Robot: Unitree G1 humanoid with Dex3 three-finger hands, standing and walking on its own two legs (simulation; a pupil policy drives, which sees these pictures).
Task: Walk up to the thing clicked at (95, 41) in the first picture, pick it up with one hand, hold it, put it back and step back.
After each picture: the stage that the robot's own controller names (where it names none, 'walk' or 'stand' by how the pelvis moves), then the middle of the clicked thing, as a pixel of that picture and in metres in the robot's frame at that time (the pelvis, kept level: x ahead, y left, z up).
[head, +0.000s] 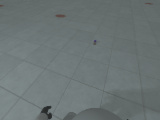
stand; (94, 42) +1.81 -0.12 -0.72
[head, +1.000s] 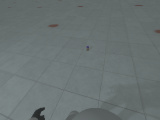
walk; (87, 48) +1.68 +0.20 -0.69
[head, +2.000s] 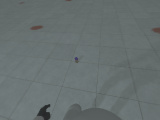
walk; (76, 60) +1.10 +0.36 -0.71
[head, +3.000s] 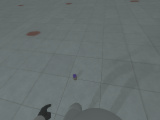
walk; (75, 77) +0.72 +0.30 -0.71
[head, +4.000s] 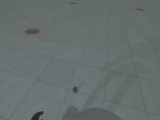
walk; (75, 90) +0.50 +0.19 -0.71
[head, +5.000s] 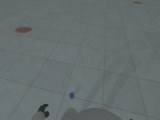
stand; (71, 95) +0.36 +0.19 -0.71
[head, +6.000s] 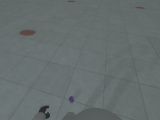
stand; (71, 99) +0.34 +0.19 -0.72
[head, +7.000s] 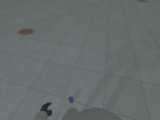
stand; (71, 100) +0.30 +0.21 -0.71
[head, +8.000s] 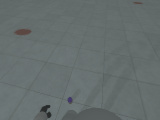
stand; (70, 100) +0.31 +0.21 -0.72
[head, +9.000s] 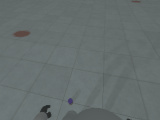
stand; (70, 101) +0.29 +0.22 -0.72
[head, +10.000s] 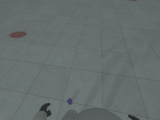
stand; (70, 101) +0.28 +0.23 -0.72
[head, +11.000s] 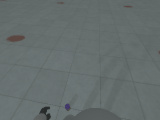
stand; (67, 107) +0.25 +0.23 -0.73
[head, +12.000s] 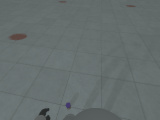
stand; (68, 105) +0.26 +0.22 -0.73
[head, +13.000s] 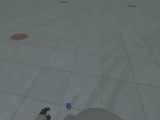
stand; (68, 106) +0.26 +0.22 -0.73
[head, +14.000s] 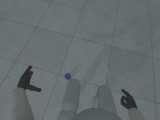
go down; (68, 76) +0.34 +0.22 -0.46
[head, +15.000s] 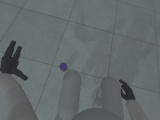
go down; (63, 67) +0.37 +0.24 -0.31
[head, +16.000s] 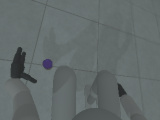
close in; (48, 65) +0.34 +0.27 -0.24
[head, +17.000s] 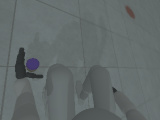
close; (32, 65) +0.34 +0.27 -0.21
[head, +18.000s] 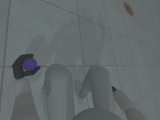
close; (29, 65) +0.34 +0.28 -0.21
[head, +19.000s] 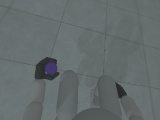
lift; (51, 69) +0.29 +0.27 -0.07
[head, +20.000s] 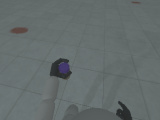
lift; (64, 71) +0.33 +0.17 +0.06
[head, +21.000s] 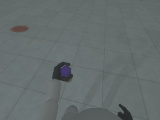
hold; (66, 74) +0.32 +0.17 +0.02
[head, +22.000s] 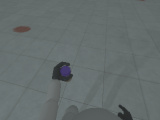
hold; (66, 74) +0.32 +0.17 +0.02
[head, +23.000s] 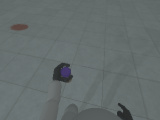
hold; (66, 75) +0.32 +0.17 +0.00
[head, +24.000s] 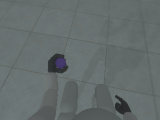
crouch; (62, 65) +0.38 +0.20 -0.07
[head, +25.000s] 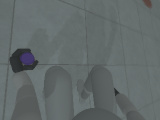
lower; (29, 60) +0.36 +0.29 -0.22
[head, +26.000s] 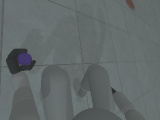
lower; (25, 61) +0.36 +0.29 -0.22
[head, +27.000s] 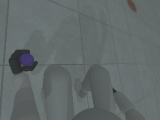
lower; (27, 61) +0.35 +0.29 -0.22
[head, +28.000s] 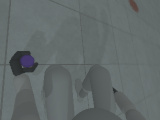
lower; (28, 63) +0.34 +0.29 -0.22
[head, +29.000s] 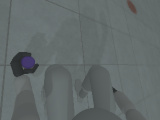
rest; (28, 64) +0.34 +0.29 -0.22
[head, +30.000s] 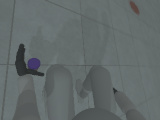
withdraw; (33, 65) +0.33 +0.27 -0.22
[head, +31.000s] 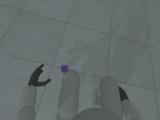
walk; (64, 69) +0.36 +0.23 -0.32
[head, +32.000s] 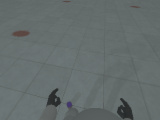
stand; (69, 105) +0.28 +0.19 -0.65
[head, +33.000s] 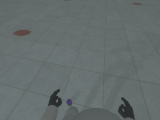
stand; (69, 102) +0.29 +0.21 -0.66
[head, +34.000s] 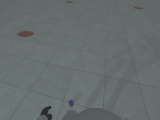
stand; (71, 103) +0.30 +0.19 -0.71
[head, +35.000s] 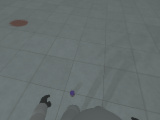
walk; (72, 93) +0.33 +0.16 -0.70
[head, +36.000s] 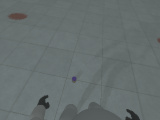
walk; (74, 79) +0.53 +0.15 -0.71
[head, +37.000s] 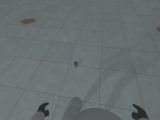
walk; (76, 64) +0.85 +0.27 -0.69
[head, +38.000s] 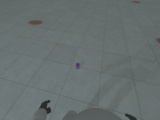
stand; (77, 66) +0.92 +0.20 -0.71
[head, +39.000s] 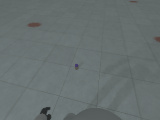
stand; (76, 66) +0.92 +0.23 -0.73
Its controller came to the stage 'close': yes
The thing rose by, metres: 0.72
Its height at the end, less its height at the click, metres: +0.00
